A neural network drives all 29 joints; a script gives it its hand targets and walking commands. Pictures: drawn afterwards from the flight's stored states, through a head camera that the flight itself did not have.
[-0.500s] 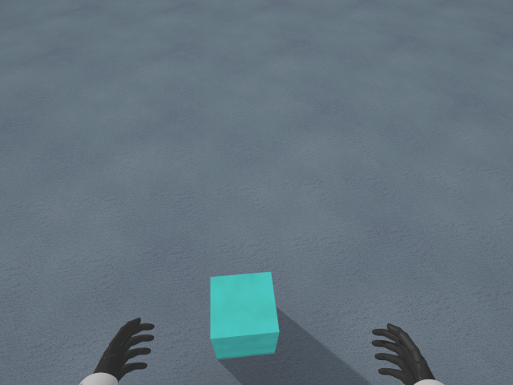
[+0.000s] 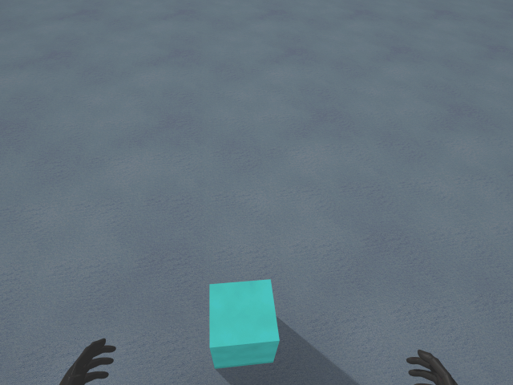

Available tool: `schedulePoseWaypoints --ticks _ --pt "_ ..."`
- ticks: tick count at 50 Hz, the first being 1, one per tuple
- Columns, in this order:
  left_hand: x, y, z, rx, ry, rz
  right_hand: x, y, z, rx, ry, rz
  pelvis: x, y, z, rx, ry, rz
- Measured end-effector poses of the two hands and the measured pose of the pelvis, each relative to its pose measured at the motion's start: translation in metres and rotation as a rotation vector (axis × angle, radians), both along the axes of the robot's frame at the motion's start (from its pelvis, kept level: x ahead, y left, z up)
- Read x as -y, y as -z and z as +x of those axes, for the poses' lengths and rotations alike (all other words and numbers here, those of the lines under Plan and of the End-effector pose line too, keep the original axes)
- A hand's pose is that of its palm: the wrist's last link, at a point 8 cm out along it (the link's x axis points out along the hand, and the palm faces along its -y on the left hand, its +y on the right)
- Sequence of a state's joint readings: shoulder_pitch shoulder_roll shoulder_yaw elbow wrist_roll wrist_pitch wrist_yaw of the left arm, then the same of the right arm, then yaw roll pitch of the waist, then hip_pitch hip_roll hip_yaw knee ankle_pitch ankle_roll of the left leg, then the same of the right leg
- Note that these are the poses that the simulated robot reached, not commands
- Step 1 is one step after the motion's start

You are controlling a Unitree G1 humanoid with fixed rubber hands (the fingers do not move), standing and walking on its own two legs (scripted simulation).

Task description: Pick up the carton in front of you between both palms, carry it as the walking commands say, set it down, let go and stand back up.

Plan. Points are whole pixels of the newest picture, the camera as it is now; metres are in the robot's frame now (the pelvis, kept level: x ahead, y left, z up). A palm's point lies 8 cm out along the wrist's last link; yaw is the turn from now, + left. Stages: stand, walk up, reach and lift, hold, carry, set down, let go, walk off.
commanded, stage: stand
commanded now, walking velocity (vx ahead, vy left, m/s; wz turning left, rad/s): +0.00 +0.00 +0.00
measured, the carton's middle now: (242, 324) +0.44 +0.04 -0.65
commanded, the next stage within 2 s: none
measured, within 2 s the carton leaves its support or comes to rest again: neither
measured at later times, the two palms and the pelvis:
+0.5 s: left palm out of the picture +0.13 +0.30 -0.09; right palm out of the picture +0.12 -0.29 -0.08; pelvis +0.01 +0.01 +0.00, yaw +0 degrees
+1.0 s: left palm out of the picture +0.09 +0.31 -0.10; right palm out of the picture +0.09 -0.30 -0.09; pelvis -0.01 +0.01 +0.01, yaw +0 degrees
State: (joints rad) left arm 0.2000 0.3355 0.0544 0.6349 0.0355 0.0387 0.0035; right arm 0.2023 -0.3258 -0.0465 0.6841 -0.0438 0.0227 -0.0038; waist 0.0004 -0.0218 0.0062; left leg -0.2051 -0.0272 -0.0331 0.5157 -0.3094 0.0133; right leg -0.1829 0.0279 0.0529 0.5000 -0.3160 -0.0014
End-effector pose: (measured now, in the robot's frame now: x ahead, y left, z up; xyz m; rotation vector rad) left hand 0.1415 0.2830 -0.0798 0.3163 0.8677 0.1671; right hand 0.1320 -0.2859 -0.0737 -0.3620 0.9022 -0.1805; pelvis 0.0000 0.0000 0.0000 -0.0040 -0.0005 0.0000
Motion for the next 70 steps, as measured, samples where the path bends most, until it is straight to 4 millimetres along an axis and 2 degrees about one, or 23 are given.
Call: schedulePoseWaypoints --ticks 10,18,49,70 --pt "-0.006 0.008 0.003 -0.044 0.000 0.009 0.002 0.002 0.007 -0.020 0.020 -0.016 -0.005 -0.001 0.009 -0.003 0.003 0.000" --pt "-0.009 0.010 0.001 -0.064 -0.007 0.013 -0.001 0.007 0.003 -0.046 0.029 -0.008 -0.007 -0.003 0.010 0.006 0.002 0.001" --pt "-0.023 0.015 -0.053 -0.184 -0.038 0.037 0.014 0.012 -0.043 -0.149 0.060 -0.019 -0.005 -0.009 -0.012 0.040 0.002 0.002" --pt "-0.028 0.016 -0.067 -0.226 -0.045 0.046 0.019 0.014 -0.055 -0.183 0.065 -0.023 -0.004 -0.011 -0.020 0.041 -0.001 0.002"
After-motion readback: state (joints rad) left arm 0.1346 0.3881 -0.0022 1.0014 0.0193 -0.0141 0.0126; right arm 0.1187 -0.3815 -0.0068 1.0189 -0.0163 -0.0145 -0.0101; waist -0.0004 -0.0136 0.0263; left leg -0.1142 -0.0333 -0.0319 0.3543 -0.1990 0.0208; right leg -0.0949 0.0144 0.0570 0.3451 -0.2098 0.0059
